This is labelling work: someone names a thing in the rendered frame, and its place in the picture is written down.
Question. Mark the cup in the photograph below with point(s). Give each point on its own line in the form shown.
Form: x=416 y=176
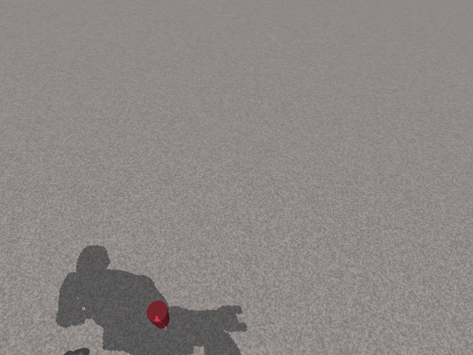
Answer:
x=158 y=314

